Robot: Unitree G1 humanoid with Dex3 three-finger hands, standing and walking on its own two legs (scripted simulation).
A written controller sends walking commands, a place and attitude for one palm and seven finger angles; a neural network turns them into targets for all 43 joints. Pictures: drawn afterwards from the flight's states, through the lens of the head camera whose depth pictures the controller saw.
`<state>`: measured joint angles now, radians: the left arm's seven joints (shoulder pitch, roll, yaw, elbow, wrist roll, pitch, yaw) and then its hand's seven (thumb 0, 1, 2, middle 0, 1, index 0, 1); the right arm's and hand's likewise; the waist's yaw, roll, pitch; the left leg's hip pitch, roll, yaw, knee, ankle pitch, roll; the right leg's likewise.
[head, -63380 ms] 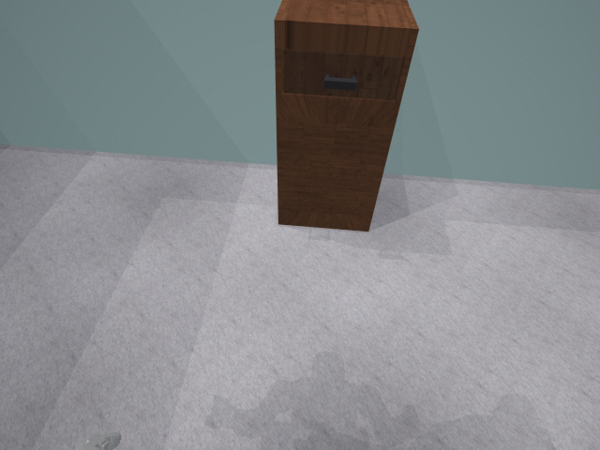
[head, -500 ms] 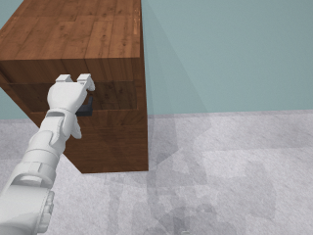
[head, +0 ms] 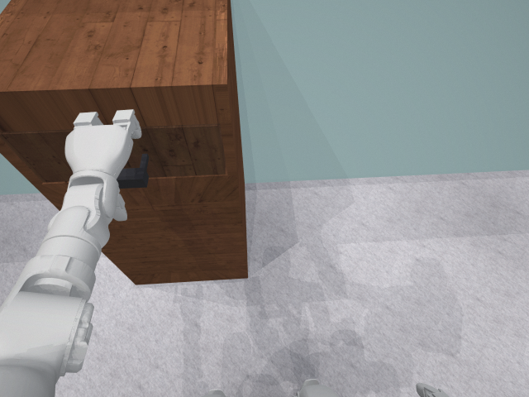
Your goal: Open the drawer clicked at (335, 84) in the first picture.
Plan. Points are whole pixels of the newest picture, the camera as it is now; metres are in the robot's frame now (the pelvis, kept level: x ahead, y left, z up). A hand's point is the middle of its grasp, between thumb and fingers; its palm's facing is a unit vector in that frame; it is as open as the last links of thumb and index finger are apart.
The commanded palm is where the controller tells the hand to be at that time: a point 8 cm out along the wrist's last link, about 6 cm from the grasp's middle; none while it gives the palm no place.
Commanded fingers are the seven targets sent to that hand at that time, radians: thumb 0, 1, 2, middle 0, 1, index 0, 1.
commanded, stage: lower the fingers behind the handle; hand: left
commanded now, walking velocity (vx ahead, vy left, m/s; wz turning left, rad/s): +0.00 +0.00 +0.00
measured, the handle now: (120, 169) +0.51 +0.26 -0.01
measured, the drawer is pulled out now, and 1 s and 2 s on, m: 0.00 0.00 0.00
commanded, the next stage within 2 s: lift the fingers back up to retry in 1.48 s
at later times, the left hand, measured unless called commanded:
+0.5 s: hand (118, 189) +0.46 +0.25 +0.00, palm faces +0.02 -0.01 -1.00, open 13.8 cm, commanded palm +0.44 +0.25 +0.06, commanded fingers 0.00 -0.50 0.30 -0.30 -1.20 -0.30 -1.20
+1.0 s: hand (116, 195) +0.45 +0.26 -0.01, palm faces +0.00 -0.01 -1.00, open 14.2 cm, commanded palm +0.43 +0.25 +0.03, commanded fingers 0.00 -0.50 0.30 -0.30 -1.20 -0.30 -1.20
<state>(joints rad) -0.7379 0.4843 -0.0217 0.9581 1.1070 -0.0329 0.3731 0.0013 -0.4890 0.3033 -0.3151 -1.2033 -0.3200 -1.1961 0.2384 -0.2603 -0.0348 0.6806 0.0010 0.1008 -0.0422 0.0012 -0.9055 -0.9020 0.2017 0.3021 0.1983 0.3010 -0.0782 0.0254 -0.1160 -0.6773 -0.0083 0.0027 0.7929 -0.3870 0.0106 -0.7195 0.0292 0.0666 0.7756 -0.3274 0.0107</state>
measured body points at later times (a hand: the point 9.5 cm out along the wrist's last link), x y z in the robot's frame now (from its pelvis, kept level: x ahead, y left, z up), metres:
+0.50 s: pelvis +0.00 +0.01 -0.02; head +0.11 +0.01 +0.42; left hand +0.45 +0.25 +0.05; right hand +0.05 -0.27 -0.14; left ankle -0.01 +0.11 -0.70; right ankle +0.02 -0.13 -0.70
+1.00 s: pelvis +0.00 +0.00 -0.02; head +0.10 +0.01 +0.42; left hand +0.44 +0.25 +0.05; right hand +0.05 -0.28 -0.15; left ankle -0.01 +0.11 -0.70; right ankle +0.02 -0.13 -0.70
